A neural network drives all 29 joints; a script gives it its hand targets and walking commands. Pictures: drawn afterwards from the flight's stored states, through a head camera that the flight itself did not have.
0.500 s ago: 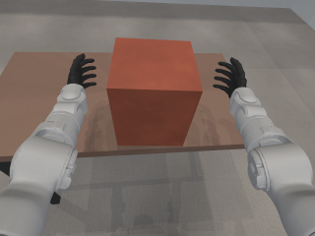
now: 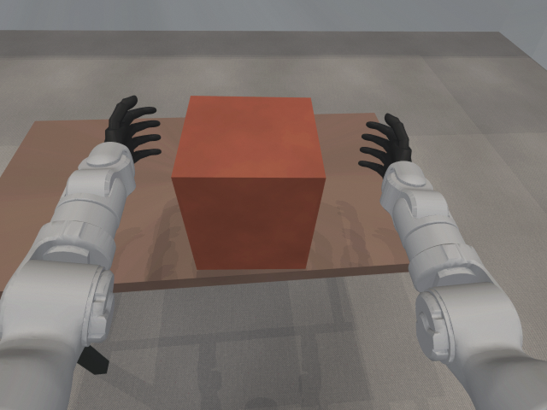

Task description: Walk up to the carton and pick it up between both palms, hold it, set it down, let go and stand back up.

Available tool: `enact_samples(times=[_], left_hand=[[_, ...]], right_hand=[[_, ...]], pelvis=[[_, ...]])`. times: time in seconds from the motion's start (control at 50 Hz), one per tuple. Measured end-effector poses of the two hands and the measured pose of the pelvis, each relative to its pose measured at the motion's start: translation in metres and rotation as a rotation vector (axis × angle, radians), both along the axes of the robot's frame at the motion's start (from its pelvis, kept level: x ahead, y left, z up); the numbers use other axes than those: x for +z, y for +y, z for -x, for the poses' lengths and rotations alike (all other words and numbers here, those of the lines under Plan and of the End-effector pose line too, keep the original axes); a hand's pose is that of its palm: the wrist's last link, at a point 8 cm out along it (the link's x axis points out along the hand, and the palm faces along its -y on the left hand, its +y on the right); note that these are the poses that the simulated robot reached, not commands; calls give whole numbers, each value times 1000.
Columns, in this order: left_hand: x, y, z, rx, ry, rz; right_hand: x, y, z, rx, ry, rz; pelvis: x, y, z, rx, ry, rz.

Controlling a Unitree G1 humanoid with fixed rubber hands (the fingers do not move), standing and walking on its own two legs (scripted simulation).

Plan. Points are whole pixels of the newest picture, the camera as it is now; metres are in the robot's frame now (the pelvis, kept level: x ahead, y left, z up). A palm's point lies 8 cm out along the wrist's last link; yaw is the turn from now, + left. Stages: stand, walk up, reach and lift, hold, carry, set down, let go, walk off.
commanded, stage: set down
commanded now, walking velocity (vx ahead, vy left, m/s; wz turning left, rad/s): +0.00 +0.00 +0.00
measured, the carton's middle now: (251, 187) +0.49 +0.02 +0.03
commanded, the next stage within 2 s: none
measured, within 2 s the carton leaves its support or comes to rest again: neither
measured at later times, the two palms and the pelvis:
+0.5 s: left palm (114, 234) +0.37 +0.22 +0.06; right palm (390, 235) +0.35 -0.20 +0.06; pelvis +0.02 +0.01 +0.01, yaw -1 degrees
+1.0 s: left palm (113, 282) +0.31 +0.22 +0.03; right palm (391, 284) +0.29 -0.19 +0.02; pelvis +0.02 +0.02 +0.01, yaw -3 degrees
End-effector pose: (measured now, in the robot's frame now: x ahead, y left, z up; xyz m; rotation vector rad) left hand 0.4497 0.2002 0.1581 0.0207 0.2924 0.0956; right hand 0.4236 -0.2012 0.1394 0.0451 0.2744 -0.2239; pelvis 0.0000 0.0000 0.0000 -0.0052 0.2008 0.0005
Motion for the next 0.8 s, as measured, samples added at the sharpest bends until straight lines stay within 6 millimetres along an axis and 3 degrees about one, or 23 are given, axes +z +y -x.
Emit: enact_samples(times=[0.2,0.4,0.54,0.8], left_hand=[[-43,11,18,-10,24,15],[-85,16,61,-34,26,6],[-96,23,85,-34,29,2],[-99,18,105,-65,-15,8]], right_hand=[[-25,3,14,24,11,-6],[-68,10,52,26,1,-34],[-79,3,79,4,-12,-22],[-85,6,106,29,-26,-17]], pelvis=[[4,-3,-12,-1,-72,0],[6,1,-24,-8,-122,7],[6,8,-24,-13,-145,9],[7,20,-18,-38,-180,9]])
